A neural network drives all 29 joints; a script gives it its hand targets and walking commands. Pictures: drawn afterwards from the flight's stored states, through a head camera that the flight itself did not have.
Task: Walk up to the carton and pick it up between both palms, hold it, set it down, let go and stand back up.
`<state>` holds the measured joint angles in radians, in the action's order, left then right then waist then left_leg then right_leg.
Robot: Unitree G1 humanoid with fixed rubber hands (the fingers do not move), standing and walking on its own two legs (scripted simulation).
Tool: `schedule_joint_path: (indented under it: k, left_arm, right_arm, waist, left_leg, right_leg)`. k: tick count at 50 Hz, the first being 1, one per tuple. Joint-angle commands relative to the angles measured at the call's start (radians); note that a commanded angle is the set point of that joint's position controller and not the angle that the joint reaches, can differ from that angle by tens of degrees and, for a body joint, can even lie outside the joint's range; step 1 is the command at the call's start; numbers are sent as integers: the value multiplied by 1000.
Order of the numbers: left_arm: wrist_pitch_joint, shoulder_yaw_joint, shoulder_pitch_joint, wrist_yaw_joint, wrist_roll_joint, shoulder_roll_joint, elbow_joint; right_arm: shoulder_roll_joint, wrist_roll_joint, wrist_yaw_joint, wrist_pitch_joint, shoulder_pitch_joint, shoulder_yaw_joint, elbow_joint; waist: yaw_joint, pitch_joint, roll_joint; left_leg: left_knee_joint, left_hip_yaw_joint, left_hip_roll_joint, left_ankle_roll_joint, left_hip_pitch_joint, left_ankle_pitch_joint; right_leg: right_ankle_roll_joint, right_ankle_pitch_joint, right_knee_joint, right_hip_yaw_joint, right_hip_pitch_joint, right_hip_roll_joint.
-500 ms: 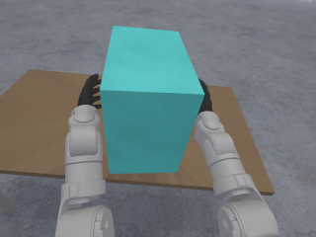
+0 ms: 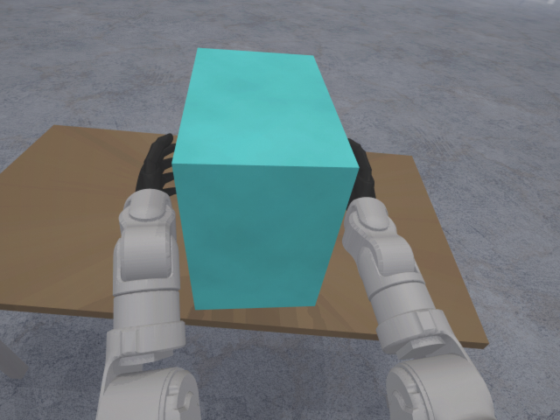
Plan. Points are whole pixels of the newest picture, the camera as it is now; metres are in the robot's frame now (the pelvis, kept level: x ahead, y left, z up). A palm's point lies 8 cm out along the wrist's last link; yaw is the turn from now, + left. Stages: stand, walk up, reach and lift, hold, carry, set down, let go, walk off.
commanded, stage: hold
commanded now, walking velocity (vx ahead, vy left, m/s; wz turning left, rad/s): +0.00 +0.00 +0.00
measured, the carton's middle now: (256, 177) +0.44 +0.01 +0.15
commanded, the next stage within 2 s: none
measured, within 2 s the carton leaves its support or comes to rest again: neither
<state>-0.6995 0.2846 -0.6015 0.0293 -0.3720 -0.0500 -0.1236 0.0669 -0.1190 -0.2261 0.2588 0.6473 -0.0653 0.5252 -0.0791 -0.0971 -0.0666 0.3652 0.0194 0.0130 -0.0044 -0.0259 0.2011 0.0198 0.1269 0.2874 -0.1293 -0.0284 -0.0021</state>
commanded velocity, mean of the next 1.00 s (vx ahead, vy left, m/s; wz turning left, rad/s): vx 0.00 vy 0.00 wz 0.00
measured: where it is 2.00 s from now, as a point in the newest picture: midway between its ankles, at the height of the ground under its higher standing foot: outside the picture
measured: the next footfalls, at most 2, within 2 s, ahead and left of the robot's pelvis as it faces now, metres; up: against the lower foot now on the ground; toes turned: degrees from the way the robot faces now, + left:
none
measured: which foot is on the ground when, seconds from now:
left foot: down 0.00-1.00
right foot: down 0.00-1.00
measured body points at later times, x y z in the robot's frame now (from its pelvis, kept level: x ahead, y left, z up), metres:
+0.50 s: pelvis +0.00 +0.00 +0.00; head -0.04 +0.03 +0.45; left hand +0.38 +0.15 +0.18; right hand +0.37 -0.13 +0.17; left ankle +0.02 +0.12 -0.75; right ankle +0.04 -0.10 -0.75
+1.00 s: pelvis +0.00 +0.00 +0.00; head -0.03 +0.03 +0.45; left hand +0.38 +0.15 +0.18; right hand +0.38 -0.13 +0.16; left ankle +0.02 +0.12 -0.75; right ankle +0.04 -0.10 -0.75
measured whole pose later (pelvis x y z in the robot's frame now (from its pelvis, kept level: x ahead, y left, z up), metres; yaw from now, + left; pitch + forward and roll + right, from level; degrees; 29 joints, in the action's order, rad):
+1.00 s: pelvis +0.00 +0.00 +0.00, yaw +0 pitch -10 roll -1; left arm -0.69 0.28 -0.61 0.03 -0.38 -0.05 -0.16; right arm 0.08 -0.10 -0.22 0.24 0.64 -0.09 0.55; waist -0.07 -0.10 -0.05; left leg 0.34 0.02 0.01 0.00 -0.02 0.19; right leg 0.02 0.11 0.26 -0.12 -0.03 0.00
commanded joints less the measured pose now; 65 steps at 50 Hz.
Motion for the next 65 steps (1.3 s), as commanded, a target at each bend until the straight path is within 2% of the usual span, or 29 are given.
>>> schedule_joint_path:
  k: [1,38,39,44,50,52,59,63,65]
  left_arm:
    - [53,-463,-640,135,160,-549,105]
    - [48,-457,-634,133,154,-543,107]
    - [42,-431,-637,140,137,-522,49]
    - [51,-422,-657,149,143,-531,48]
    - [71,-450,-625,142,160,-542,79]
    - [72,-455,-612,142,160,-539,97]
    - [49,-442,-594,150,135,-523,104]
    - [48,-452,-598,144,139,-537,97]
    - [48,-467,-580,139,147,-547,121]
  right_arm:
    - [486,-58,112,-78,759,384,-292]
    - [482,-53,115,-82,757,381,-290]
    - [464,-37,114,-79,739,348,-235]
    - [476,-23,126,-98,771,329,-245]
    - [473,-43,113,-119,766,377,-307]
    - [478,-50,106,-118,747,393,-317]
    - [454,-43,109,-103,705,380,-283]
    - [440,-47,116,-114,725,366,-297]
    - [443,-58,117,-119,723,382,-326]
  waist:
    - [-18,391,113]
    - [-14,388,106]
    - [-9,333,118]
    - [-7,350,110]
    - [-16,454,98]
    - [-16,450,89]
    - [-17,360,101]
    - [-17,364,116]
    - [-16,388,121]
  left_leg:
    - [-60,-37,-47,-23,25,-240]
    - [-65,-41,-46,-18,26,-228]
    - [-87,-49,-49,-7,43,-173]
    - [-103,-51,-45,3,64,-138]
    - [-59,-39,-50,-10,-4,-288]
    - [-52,-39,-52,-10,-8,-299]
    - [-81,-42,-48,-17,11,-245]
    - [-70,-40,-37,-24,-4,-275]
    - [-60,-35,-35,-28,-24,-319]
  right_leg:
    - [-55,-142,-11,15,-184,33]
    - [-53,-135,-13,16,-186,32]
    - [-47,-89,-41,19,-178,25]
    - [-39,-56,-42,20,-178,23]
    - [-51,-213,-28,18,-225,31]
    - [-51,-233,-27,20,-225,30]
    - [-44,-156,-42,16,-214,28]
    - [-34,-134,-42,8,-184,36]
    - [-31,-162,-37,9,-190,39]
